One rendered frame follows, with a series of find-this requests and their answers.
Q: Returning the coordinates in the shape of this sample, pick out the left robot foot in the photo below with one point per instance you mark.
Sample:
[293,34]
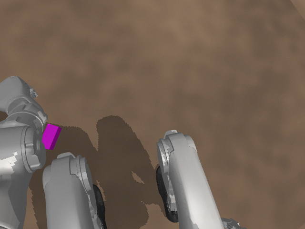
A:
[100,206]

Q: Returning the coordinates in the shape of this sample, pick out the left robot arm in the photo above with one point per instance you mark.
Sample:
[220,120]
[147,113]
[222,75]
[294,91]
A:
[21,154]

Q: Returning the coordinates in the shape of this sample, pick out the right robot hand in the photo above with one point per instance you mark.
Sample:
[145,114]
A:
[231,224]

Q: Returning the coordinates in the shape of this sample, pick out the left robot hand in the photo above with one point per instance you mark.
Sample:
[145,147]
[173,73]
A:
[14,86]

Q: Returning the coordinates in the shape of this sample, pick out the right robot foot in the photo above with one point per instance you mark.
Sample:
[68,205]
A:
[171,215]

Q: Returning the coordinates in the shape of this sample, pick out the small box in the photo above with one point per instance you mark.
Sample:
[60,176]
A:
[50,136]

